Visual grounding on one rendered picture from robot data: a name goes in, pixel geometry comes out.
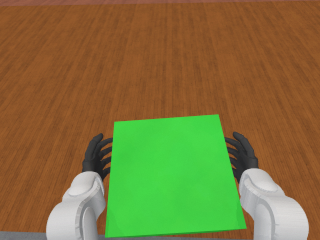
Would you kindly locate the carton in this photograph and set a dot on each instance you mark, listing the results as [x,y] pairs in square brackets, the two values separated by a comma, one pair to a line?
[171,176]

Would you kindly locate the robot left forearm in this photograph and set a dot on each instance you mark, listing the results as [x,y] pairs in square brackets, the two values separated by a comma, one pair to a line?
[75,218]

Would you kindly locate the robot right hand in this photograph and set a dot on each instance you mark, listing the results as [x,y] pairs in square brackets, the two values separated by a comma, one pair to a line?
[245,156]

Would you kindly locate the robot right forearm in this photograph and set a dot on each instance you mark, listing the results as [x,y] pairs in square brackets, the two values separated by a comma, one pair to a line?
[276,216]

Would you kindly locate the robot left hand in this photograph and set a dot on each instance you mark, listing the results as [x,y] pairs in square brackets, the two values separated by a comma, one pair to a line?
[93,156]

